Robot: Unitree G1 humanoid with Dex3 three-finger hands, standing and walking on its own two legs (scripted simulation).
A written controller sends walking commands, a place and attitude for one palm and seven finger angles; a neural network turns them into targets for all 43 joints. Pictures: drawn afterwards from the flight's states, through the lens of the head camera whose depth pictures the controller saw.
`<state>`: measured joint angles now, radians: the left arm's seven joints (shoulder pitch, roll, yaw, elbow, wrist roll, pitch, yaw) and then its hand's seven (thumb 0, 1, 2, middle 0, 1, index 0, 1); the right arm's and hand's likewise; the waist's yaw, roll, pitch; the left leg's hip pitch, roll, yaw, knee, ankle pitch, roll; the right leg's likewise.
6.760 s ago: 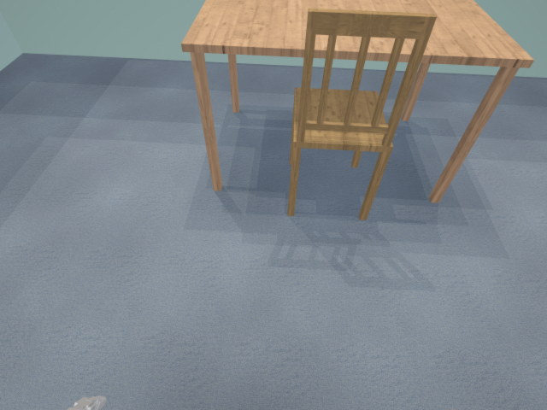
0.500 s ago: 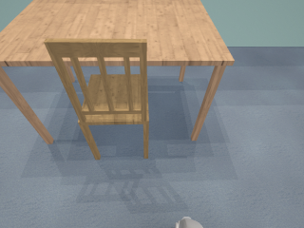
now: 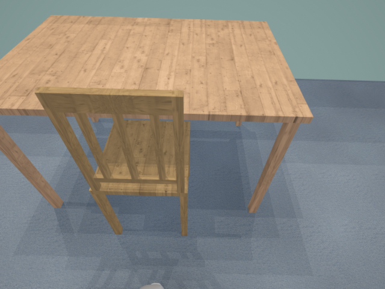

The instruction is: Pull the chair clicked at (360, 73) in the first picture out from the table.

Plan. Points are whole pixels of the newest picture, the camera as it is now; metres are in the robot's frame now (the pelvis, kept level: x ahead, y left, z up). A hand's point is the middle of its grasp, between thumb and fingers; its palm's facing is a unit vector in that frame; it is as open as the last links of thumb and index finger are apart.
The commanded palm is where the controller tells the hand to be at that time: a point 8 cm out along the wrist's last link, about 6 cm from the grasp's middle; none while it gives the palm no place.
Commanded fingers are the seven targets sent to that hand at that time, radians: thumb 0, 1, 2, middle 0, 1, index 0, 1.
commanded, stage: come to a stop and stand still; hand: left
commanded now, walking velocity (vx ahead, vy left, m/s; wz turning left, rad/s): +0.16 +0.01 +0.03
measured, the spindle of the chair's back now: (127, 149) +0.51 +0.25 -0.08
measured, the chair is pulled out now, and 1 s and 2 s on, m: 0.00 0.00 0.00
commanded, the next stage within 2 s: look again from close up in 0.94 s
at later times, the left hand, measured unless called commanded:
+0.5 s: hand out of the picture +0.07 +0.18 -0.18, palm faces +0.03 -0.96 -0.27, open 7.4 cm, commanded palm none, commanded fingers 0.00 0.90 0.90 -0.20 -0.30 -0.20 -0.30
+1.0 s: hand out of the picture +0.05 +0.14 -0.17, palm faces +0.04 -0.98 -0.21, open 7.3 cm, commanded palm none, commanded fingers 0.00 0.90 0.90 -0.20 -0.30 -0.20 -0.30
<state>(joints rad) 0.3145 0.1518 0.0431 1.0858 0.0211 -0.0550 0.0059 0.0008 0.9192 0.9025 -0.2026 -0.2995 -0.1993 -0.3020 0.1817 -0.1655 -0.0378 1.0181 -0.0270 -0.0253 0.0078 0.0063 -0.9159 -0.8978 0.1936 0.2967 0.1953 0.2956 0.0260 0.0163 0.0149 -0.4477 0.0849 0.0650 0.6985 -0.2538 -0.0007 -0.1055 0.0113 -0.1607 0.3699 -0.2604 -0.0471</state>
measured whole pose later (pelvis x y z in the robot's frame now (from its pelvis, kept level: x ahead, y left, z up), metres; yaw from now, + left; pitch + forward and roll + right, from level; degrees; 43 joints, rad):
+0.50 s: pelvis +0.05 -0.02 -0.01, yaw -2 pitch -1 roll +1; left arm 0.26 0.16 0.04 1.05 0.02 0.02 0.04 0.00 0.91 0.90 -0.20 -0.30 -0.20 -0.30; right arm 0.15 -0.18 -0.05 1.05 -0.01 0.04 -0.03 0.00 -0.92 -0.90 0.20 0.30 0.20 0.30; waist 0.01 0.03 0.05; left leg -0.30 0.04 0.09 0.58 -0.31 -0.01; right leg -0.27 -0.03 -0.07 0.60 -0.31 -0.03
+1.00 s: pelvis +0.04 -0.04 +0.00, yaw -1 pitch -1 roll +0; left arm 0.27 0.14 0.03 1.12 0.00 0.00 0.03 0.00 0.92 0.90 -0.20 -0.30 -0.20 -0.30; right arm 0.37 -0.12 0.00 1.17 -0.03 0.02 -0.03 0.01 -0.91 -0.90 0.20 0.30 0.20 0.30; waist -0.01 0.02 0.02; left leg -0.16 0.06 0.01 0.40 -0.22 -0.05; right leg -0.19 0.03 -0.09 0.41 -0.20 -0.06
